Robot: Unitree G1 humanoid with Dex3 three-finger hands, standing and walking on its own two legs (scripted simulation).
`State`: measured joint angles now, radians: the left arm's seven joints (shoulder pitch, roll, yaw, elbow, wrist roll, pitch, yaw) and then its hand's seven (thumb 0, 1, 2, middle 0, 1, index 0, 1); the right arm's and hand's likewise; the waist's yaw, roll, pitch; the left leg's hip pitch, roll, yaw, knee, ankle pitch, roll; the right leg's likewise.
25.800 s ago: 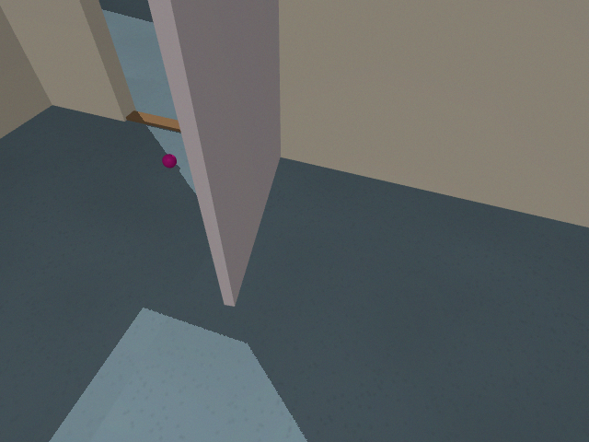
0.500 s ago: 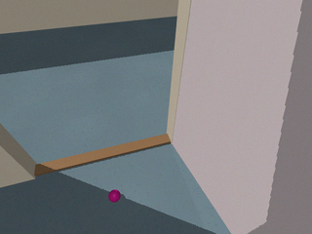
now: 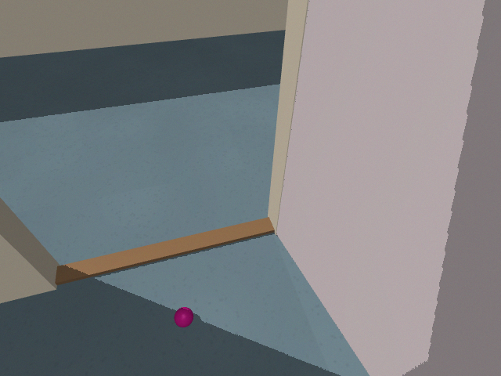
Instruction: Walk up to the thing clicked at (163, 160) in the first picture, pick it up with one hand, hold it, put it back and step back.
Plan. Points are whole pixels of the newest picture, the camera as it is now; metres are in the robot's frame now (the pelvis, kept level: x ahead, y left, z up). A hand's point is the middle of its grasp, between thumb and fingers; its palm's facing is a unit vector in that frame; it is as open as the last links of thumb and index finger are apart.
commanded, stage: stand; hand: left
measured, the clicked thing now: (183, 317) +0.49 +0.27 -0.75
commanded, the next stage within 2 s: walk up in 0.16 s
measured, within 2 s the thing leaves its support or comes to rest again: neither
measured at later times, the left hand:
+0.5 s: hand out of the picture +0.06 +0.35 -0.17, palm faces +0.02 -0.92 -0.40, open 7.4 cm
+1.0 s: hand (79, 372) +0.18 +0.31 -0.16, palm faces -0.02 -0.95 -0.32, open 7.4 cm
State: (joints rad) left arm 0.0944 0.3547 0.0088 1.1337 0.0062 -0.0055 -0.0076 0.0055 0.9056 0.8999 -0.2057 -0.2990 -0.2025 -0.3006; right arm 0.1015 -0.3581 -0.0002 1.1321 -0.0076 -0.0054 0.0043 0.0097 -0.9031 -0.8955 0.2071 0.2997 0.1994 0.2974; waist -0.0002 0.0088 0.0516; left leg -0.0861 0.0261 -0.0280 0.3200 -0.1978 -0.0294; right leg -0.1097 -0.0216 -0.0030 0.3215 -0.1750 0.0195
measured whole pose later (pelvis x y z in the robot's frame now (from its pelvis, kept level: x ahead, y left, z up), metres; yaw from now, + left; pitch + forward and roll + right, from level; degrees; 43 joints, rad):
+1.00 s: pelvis +0.07 +0.06 -0.01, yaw +0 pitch -3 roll +0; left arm 0.06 0.35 0.02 1.05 0.00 0.02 -0.02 0.00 0.91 0.90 -0.21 -0.30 -0.20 -0.30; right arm 0.07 -0.36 -0.02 1.04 0.00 -0.02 -0.01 0.01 -0.90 -0.90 0.21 0.30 0.20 0.30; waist 0.00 -0.01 0.09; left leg -0.11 0.03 0.04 0.41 -0.25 -0.01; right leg -0.13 0.00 0.02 0.42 -0.24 0.00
